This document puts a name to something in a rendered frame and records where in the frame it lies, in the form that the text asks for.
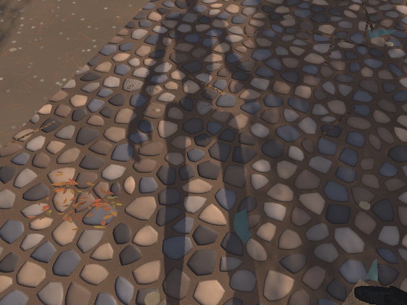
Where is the robot right hand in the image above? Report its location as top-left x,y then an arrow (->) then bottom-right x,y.
354,286 -> 407,305

